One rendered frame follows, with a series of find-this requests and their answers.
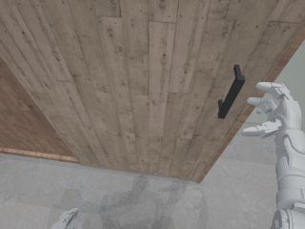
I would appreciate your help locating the robot right upper arm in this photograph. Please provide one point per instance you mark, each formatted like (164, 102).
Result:
(288, 219)

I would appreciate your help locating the robot right forearm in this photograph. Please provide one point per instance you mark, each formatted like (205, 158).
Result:
(290, 170)

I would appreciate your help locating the handle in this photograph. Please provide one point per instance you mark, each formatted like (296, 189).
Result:
(225, 106)

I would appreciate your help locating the wardrobe door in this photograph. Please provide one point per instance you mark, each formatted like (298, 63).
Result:
(22, 125)
(134, 85)

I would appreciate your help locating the robot right hand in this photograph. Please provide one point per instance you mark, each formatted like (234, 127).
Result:
(288, 113)

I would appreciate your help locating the robot left hand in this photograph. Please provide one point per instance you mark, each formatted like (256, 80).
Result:
(65, 219)

